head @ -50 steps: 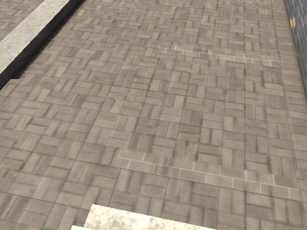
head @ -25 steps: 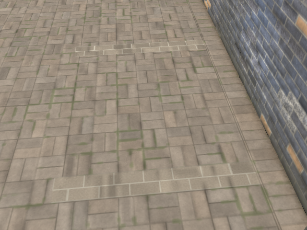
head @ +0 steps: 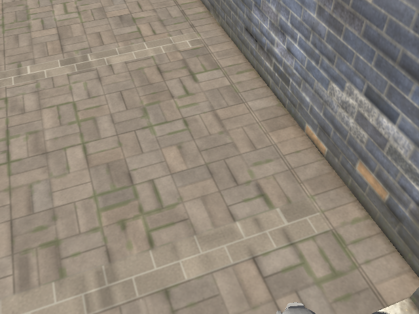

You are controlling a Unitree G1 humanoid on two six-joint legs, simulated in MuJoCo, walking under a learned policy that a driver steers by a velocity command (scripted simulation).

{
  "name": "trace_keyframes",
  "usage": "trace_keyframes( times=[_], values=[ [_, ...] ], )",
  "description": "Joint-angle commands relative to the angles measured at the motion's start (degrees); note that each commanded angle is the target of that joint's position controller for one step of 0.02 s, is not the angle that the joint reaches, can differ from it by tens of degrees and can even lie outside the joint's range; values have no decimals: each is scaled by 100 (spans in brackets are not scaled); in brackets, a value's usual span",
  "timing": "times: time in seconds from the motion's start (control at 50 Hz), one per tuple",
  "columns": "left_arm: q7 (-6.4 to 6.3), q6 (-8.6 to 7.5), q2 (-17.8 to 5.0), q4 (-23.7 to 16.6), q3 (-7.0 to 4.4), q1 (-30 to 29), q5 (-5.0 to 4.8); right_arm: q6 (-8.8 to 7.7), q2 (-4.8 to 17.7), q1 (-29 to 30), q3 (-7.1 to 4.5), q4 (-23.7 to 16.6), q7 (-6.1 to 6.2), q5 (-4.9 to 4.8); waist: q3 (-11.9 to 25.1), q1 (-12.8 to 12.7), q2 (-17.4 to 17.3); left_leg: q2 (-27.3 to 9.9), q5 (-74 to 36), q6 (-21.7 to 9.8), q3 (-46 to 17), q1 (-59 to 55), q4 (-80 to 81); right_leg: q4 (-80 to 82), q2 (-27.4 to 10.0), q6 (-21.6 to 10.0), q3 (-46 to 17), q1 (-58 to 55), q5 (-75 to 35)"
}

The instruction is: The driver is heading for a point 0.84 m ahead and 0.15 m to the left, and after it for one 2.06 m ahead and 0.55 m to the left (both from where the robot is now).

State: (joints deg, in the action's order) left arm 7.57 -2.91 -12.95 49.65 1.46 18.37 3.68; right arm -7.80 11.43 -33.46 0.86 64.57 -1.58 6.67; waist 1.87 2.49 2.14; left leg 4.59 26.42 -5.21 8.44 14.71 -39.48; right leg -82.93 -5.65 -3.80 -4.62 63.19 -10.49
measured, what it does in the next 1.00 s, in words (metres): goes down, turning left: right foot 0.20 m lower, then left foot 0.20 m lower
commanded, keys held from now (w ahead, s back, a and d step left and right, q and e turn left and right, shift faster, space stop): w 0.34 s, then w+q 0.66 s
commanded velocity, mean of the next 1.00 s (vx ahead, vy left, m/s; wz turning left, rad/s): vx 0.50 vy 0.00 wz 0.21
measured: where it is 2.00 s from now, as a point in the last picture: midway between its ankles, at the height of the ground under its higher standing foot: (184, 288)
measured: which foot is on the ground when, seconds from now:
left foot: down 0.00-0.34, up 0.36-0.78, down 0.80-1.00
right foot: up 0.00-0.32, down 0.34-0.80, up 0.82-1.00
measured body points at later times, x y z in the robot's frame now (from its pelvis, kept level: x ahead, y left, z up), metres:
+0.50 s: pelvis +0.29 -0.03 -0.18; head +0.30 -0.04 +0.26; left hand +0.30 +0.22 -0.33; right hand +0.30 -0.29 -0.33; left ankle +0.29 +0.11 -0.79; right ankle +0.28 -0.13 -0.91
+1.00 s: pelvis +0.59 +0.07 -0.38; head +0.62 +0.08 +0.07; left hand +0.64 +0.34 -0.50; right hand +0.73 -0.15 -0.52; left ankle +0.59 +0.15 -1.11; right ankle +0.68 -0.09 -0.98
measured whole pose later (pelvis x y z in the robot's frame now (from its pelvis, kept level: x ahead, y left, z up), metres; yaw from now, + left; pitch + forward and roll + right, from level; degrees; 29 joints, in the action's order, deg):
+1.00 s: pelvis +0.59 +0.07 -0.38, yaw +18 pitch +3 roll -1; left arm -3.5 -5.0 -11.1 47.3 -3.0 7.3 -1.1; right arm -0.5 12.0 -13.2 -2.4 53.1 0.2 0.0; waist -0.9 -0.7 -0.1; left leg 5.0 14.3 -4.6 -3.3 23.0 -34.3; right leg -80.8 -5.6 3.4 -3.2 47.5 20.2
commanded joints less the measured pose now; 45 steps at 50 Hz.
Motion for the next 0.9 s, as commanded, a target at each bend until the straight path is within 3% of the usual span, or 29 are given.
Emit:
trace_keyframes(
  times=[0.02, 0.06, 0.1, 0.16, 0.22, 0.26, 0.28, 0.3, 0.32, 0.34, 0.36, 0.38, 0.4, 0.42, 0.44, 0.48, 0.52, 0.56, 0.62, 0.68, 0.7, 0.72, 0.76, 0.8, 0.82, 0.84, 0.86, 0.88, 0.9],
  values=[
    [77, -52, -431, -131, -10, 172, 213, -330, 621, 55, 55, -217, 185, -81, -740, -224, -87, -1615, -2196, -839, -1859, 715, 911, 1281, -126, 135, -474, 201, -1373],
    [-148, -158, -339, -182, 89, -466, 267, -305, 209, -626, 210, -14, 345, -130, -699, 159, -135, -1698, -1937, -748, -2098, -786, 245, 3066, -210, 230, -506, 1116, -2362],
    [-168, -143, -169, -143, 163, -764, 273, -186, 170, -674, 355, -96, 245, -28, -671, 52, -601, -1351, -863, -833, -1728, 1088, 207, 3195, -27, 177, 150, -1216, -3165],
    [-106, -77, -528, -435, 88, -1472, 369, -96, 321, -582, 346, -239, 164, -153, -1198, 233, -421, -1370, -543, -913, -1931, 1134, 39, 3656, 116, 275, 347, -1781, -2063],
    [-62, 13, -272, -645, 166, -2342, 247, -3, 412, -1173, 229, 76, 289, -295, -1382, 861, -439, -1446, -1242, -899, -2340, -1069, -604, 5774, -114, 382, 183, -1104, -1196],
    [-85, 56, -265, -668, 142, -2340, 332, 93, 508, -846, 177, 101, 172, -275, -1341, 711, -423, -1525, -1903, -945, -2472, -735, -819, 6053, -104, 220, 348, -2347, -603],
    [-127, 32, -289, -373, 144, -1231, 384, 128, 680, -257, 111, -5, 46, -25, -1207, 141, -616, -1635, -2280, -839, -2478, -139, -1493, 5430, -275, 78, 58, -3466, -986],
    [-177, -68, -620, 112, -14, -8, 353, 117, 541, -35, 90, -113, -45, -61, -942, -187, -99, -1358, -2517, -615, -2022, 202, -2416, 5818, -164, 79, 284, -4695, -983],
    [-273, -161, -991, 556, -241, 840, 320, 169, 598, -32, 33, -106, -101, -337, -783, -472, 683, -776, -1750, -379, -1564, 381, -3459, 7507, 87, 22, 788, -5984, -1390],
    [-360, -171, -1058, 1021, -396, 2414, 332, 317, 1193, 154, -94, -58, -313, -172, -400, -1293, 955, -229, -1227, -70, -1110, 1608, -5481, 7370, -65, -324, 854, -8308, -2166],
    [-508, -92, -1408, 1118, -495, 1808, -486, 453, 562, -381, -320, -233, 168, -838, 533, -436, 807, 184, 2748, 20, -562, 3533, -7285, 4685, -1150, -292, 60, -9620, -5428],
    [-262, -98, -1601, 1119, -563, 2822, 320, 269, 353, -234, -44, -660, -430, -174, 2268, -1052, 1089, 28, 2249, 194, -1248, 4103, -8569, 3972, -1566, -1869, -547, -11399, -4966],
    [-283, -85, -1182, 1124, -545, 2480, 450, 153, 393, 536, -87, -1031, -598, -364, 1415, -1333, 311, -219, 1835, 125, -1294, 5370, -7739, 4376, -1634, -1717, -591, -10785, -3441],
    [-296, -45, -1062, 989, -523, 1773, 378, 90, 360, 715, -104, -1235, -561, -506, 791, -921, -204, -700, 1161, -48, -1469, 5529, -7144, 4814, -1906, -1646, -682, -9369, -1144],
    [-350, -128, -300, 775, -276, 927, 346, 117, 421, 813, -173, -1183, -428, -385, -486, -536, -511, -1075, -361, -180, -1734, 5313, -5306, 5356, -1816, -1530, -917, -6937, 1110],
    [-501, -346, 385, 622, 17, 374, 197, 194, 207, 856, -147, -831, -294, 13, -1292, -71, -403, -1410, -2808, -278, -1594, 3055, -2616, 6175, -1258, -1389, -56, -3562, 1403],
    [-556, -430, -70, 638, -99, 331, 198, 368, -133, 473, -44, -695, -448, 103, -723, 188, 198, -1171, -3546, -161, -1224, 1632, -2972, 5667, -868, -1323, 129, -2515, 1876],
    [-743, -612, 208, 405, 21, 37, 242, 287, -82, 1137, 19, -882, -391, 64, -352, -127, -277, -1378, -6156, 34, -1508, 1726, -468, 4845, -522, -715, 773, -3153, 2562],
    [-636, -623, 27, 707, 126, 545, 397, 347, 686, 2013, -137, -1347, -271, 13, -850, -120, 79, -1282, -5625, 91, -1413, 1529, -575, 4564, -1044, -724, 227, -3146, 3453],
    [-814, -481, -83, 1117, 101, 1832, 188, 303, 680, 3450, -85, -1706, -248, -34, -1390, -902, -147, -1511, -5176, 114, -1421, 3096, 872, 4003, -1458, -559, -310, -5299, 3541],
    [-1121, -239, -642, 974, -277, 1122, -806, 388, 526, 4200, -207, -2059, -299, -1443, -1660, -1119, -14, -859, -5328, 197, -1716, 3053, 746, 3404, -949, -416, -124, -4547, 2803],
    [-1212, -113, -765, 895, -303, 1054, -739, 475, 400, 4057, -146, -2059, -373, -1519, -1452, -979, -34, -898, -5416, 197, -1534, 3015, 935, 3079, -1071, -336, 33, -4835, 2566],
    [-1126, -32, -485, 1020, -401, 1095, -608, 586, 356, 3514, -246, -1838, -364, -1240, -847, -829, -78, -1055, -5346, -9, -1217, 1393, 1485, 2336, -1023, -186, 419, -4561, 2340],
    [-1007, -131, -400, 1015, -482, 798, -479, 695, 926, 1223, -586, -1004, -233, -945, 193, 146, -191, -668, -5657, -286, -653, -1729, 1562, -160, -688, 46, 869, -3535, 1480],
    [-941, -262, -47, 861, -478, 707, -358, 733, 1609, 67, -803, -573, -146, -823, 321, 663, -1847, -1138, -8155, -860, -922, -3530, 1051, -3238, 347, 580, 1541, -1673, 5154],
    [-820, -352, 13, 486, -372, 1073, -582, 650, 1807, 25, -779, -608, -67, -845, 1764, 499, -2406, -1936, -7411, -1570, -2036, -5601, -355, -4556, 234, 691, 643, 195, 6197],
    [-795, -515, -268, -55, -430, 149, -583, 680, 1371, 93, -706, -938, 7, -818, 1955, 951, -1898, -2058, -6259, -1687, -2552, -5368, -88, -4030, 52, 584, 299, 790, 5875],
    [-860, -523, -392, -224, -470, -240, -620, 738, 1083, 492, -592, -1080, 73, -742, 1770, 752, -850, -2018, -4899, -1499, -2743, -4586, 510, -3305, -120, 474, 272, 759, 5377],
    [-940, -533, 183, -516, -320, -212, -772, 807, 1733, 666, -755, -984, 165, -738, 1841, 242, -759, -2719, -1931, -1843, -4493, -3745, 1421, -3077, -16, 556, 226, 777, 4851]
  ],
)
Velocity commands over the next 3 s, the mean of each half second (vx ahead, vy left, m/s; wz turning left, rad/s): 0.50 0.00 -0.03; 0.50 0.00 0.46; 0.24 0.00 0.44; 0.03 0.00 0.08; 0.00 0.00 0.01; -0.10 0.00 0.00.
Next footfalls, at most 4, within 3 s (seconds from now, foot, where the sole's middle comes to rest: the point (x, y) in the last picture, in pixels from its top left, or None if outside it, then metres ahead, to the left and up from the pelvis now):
0.34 right None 0.32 -0.14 -0.95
0.80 left None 0.63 0.16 -1.15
1.16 right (205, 267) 0.89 0.02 -1.15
1.50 left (153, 296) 0.77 0.25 -1.15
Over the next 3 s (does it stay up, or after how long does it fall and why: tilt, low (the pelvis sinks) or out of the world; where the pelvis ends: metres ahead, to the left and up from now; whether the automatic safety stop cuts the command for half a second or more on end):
stays up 0.74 0.09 -0.38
